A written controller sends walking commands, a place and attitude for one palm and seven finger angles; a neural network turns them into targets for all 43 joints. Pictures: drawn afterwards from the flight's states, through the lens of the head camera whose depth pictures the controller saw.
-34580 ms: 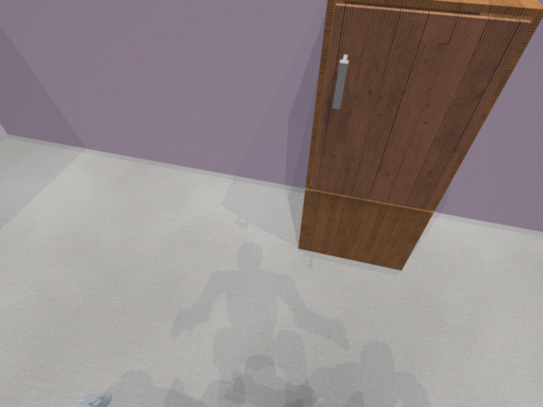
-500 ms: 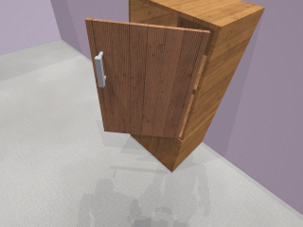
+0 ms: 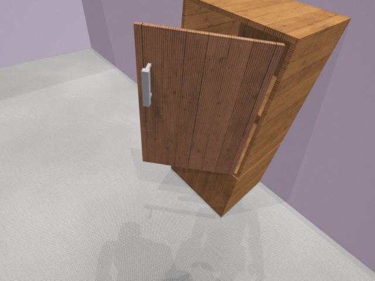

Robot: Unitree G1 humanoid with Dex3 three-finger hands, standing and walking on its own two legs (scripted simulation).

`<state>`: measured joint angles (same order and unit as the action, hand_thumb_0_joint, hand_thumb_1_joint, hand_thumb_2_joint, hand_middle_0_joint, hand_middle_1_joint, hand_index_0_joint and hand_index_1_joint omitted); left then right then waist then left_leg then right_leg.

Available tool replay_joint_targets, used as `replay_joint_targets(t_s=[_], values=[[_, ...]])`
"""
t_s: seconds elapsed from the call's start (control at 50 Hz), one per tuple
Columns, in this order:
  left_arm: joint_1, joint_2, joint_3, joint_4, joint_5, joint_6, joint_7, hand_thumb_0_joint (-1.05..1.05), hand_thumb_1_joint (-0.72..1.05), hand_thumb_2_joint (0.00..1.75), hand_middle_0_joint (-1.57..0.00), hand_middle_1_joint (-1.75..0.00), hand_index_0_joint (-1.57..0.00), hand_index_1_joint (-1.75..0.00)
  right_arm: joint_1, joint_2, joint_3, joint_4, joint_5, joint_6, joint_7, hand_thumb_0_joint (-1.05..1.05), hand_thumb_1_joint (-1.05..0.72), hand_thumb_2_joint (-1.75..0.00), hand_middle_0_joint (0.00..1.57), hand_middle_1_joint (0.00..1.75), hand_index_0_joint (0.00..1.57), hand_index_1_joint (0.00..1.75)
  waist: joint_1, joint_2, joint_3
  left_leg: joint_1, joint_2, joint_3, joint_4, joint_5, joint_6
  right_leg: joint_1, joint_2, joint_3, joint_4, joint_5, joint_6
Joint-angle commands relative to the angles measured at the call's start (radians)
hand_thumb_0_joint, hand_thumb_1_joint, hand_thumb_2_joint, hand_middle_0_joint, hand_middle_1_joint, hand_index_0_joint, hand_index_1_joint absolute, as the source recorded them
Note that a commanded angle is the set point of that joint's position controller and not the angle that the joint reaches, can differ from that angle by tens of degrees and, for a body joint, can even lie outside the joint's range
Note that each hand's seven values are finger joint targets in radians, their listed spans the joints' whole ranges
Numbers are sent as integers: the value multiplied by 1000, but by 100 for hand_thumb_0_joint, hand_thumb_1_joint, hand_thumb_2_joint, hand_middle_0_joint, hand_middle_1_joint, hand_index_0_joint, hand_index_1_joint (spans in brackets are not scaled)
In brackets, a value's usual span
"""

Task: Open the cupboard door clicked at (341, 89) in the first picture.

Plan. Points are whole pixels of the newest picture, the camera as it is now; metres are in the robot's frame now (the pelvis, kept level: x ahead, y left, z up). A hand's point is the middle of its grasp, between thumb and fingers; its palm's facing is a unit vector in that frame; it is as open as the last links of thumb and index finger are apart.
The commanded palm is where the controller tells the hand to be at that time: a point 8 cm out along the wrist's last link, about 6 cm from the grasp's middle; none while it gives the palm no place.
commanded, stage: shuffle to correct the standing spot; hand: left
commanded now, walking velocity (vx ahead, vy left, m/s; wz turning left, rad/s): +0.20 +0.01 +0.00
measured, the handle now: (147, 85) +0.65 +0.18 +0.08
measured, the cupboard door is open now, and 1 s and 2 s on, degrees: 41 41 41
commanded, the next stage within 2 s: come to a stop and stand still in 0.48 s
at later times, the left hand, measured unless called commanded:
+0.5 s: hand (126, 278) +0.17 +0.15 -0.15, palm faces -0.09 -0.98 -0.15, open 7.4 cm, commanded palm none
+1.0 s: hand out of the picture +0.14 +0.18 -0.17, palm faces +0.01 -0.98 -0.20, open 7.3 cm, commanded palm none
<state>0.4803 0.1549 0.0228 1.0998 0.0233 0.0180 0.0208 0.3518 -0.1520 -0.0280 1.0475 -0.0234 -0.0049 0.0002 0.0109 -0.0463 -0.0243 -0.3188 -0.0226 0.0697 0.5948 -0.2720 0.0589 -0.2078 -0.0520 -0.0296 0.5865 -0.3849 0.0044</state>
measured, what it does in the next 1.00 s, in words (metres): walks ahead: right foot, then left foot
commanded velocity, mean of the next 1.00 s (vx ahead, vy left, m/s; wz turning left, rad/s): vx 0.04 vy -0.01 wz -0.01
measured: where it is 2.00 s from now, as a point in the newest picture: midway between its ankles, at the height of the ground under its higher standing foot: outside the picture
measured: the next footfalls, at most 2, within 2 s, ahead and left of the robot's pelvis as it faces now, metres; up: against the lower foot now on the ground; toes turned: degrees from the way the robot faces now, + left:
right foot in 0.54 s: +0.13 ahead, -0.14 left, +0.00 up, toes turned -8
left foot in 0.78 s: +0.23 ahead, +0.09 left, +0.00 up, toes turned +3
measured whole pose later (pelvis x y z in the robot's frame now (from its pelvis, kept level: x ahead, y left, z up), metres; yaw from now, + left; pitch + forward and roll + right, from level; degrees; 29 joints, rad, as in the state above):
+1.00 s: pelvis +0.11 +0.00 +0.00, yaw -3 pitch +0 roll +0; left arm 0.27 0.18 0.03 1.00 0.01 0.05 0.03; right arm 0.13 -0.13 -0.02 0.96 -0.02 0.00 -0.03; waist 0.02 -0.03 0.08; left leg -0.34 0.02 0.12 0.51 -0.16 0.05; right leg -0.32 -0.02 -0.04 0.85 -0.51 0.02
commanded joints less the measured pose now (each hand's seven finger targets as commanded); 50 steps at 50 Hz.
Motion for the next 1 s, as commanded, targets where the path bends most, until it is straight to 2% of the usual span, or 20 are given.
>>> replay_joint_targets(t_s=[0.0,0.06,0.14,0.36,0.42,0.46,0.48,0.52,0.54,0.58,0.62,0.68,0.72,0.74,0.76,0.78,0.8,0.82,0.9,0.98], values=[[-100,55,11,-129,13,-31,-2,0,90,90,-20,-30,-20,-30,176,-175,-33,-5,-2,-25,-23,0,-90,-90,20,30,20,30,-62,291,197,102,356,-574,-514,-538,143,-457,9,3,437,-119,-57],[-55,27,14,-86,14,-38,-14,0,90,90,-20,-30,-20,-30,69,-106,-9,-28,4,-50,-22,0,-90,-90,20,30,20,30,-3,81,166,10,304,-391,-501,-322,136,-399,-38,26,540,61,-45],[-89,5,15,-95,11,-35,-23,0,90,90,-20,-30,-20,-30,112,-79,-2,-1,9,-76,-31,0,-90,-90,20,30,20,30,-10,81,98,123,258,-237,-469,-23,134,-398,-38,-2,465,134,-18],[-303,14,17,-174,6,-38,-29,0,90,90,-20,-30,-20,-30,177,-88,-7,51,-7,-63,-29,0,-90,-90,20,30,20,30,-59,111,105,176,287,-226,-447,-18,164,-301,-21,-38,116,76,-23],[-300,15,20,-178,6,-47,-25,0,90,90,-20,-30,-20,-30,175,-81,-6,58,-9,-57,-27,0,-90,-90,20,30,20,30,-48,100,87,158,265,-199,-378,55,139,-182,10,-61,-13,78,-27],[-225,26,24,-147,3,-58,-17,0,90,90,-20,-30,-20,-30,161,-67,0,62,-1,-54,-26,0,-90,-90,20,30,20,30,-12,66,47,82,213,-140,-266,67,87,24,22,-68,-145,150,-31],[-156,56,31,-122,2,-66,-9,0,90,90,-20,-30,-20,-30,149,-44,6,55,6,-58,-22,0,-90,-90,20,30,20,30,20,17,17,-34,167,-89,-170,14,53,195,-41,13,-171,173,-53],[19,192,60,-80,0,-71,3,0,90,90,-20,-30,-20,-30,101,-17,7,3,6,-59,-12,0,-90,-90,20,30,20,30,74,-210,-11,-379,18,72,205,-310,-25,428,-380,403,-295,209,-225],[40,185,60,-75,-3,-68,5,0,90,90,-20,-30,-20,-30,32,-46,-2,-18,-3,-54,-9,0,-90,-90,20,30,20,30,90,-108,46,-415,50,8,393,-332,-26,336,-415,429,-337,255,-283],[-69,125,48,-96,0,-80,11,0,90,90,-20,-30,-20,-30,19,-32,-8,-13,-1,-40,0,0,-90,-90,20,30,20,30,26,-81,101,-368,102,-37,470,-209,-35,155,-334,309,-375,217,-242],[-161,70,41,-134,5,-80,19,0,90,90,-20,-30,-20,-30,50,6,-5,-7,-1,-23,2,0,-90,-90,20,30,20,30,-29,-70,128,-242,119,-41,388,-132,-56,2,-276,129,-359,434,-199],[-211,95,36,-153,4,-64,20,0,90,90,-20,-30,-20,-30,84,39,8,0,8,-14,-6,0,-90,-90,20,30,20,30,-41,-64,66,14,70,8,74,18,-86,-86,-196,20,-239,567,-155],[-201,113,39,-149,-4,-45,21,0,90,90,-20,-30,-20,-30,110,13,3,9,10,-13,-12,0,-90,-90,20,30,20,30,-46,-16,53,142,51,30,-93,214,-97,-111,-143,6,-130,472,-113],[-183,104,33,-152,-7,-34,19,0,90,90,-20,-30,-20,-30,110,-37,-7,0,9,-17,-18,0,-90,-90,20,30,20,30,-33,81,26,185,103,-14,-128,379,-81,-112,-103,-1,-53,362,-74],[-148,76,30,-158,-15,-19,20,0,90,90,-20,-30,-20,-30,86,-101,-17,-27,7,-22,-24,0,-90,-90,20,30,20,30,-11,232,3,172,252,-173,-173,637,-11,-128,-40,-34,6,142,-21],[-118,67,26,-155,-17,-7,22,0,90,90,-20,-30,-20,-30,48,-148,-23,-51,7,-15,-30,0,-90,-90,20,30,20,30,2,279,-17,108,341,-236,-221,717,72,-73,-7,-48,95,-80,-1],[-120,63,22,-162,-11,2,25,0,90,90,-20,-30,-20,-30,8,-159,-27,-72,2,-8,-33,0,-90,-90,20,30,20,30,3,204,42,23,361,-249,-247,646,112,-62,6,-28,188,-164,-1],[-136,50,20,-152,-9,7,22,0,90,90,-20,-30,-20,-30,-31,-138,-22,-77,0,-13,-39,0,-90,-90,20,30,20,30,4,226,58,34,349,-267,-281,679,124,-105,2,-15,259,-169,-2],[-127,65,20,-137,-10,7,18,0,90,90,-20,-30,-20,-30,-97,-148,-29,-96,2,-7,-49,0,-90,-90,20,30,20,30,-6,171,-40,190,345,-198,-200,835,161,-157,-3,20,303,-148,6],[-124,57,24,-153,-6,17,16,0,90,90,-20,-30,-20,-30,-106,-181,-50,-106,1,10,-49,0,-90,-90,20,30,20,30,-25,152,-99,210,358,-202,-206,678,164,-143,12,5,252,-127,10]])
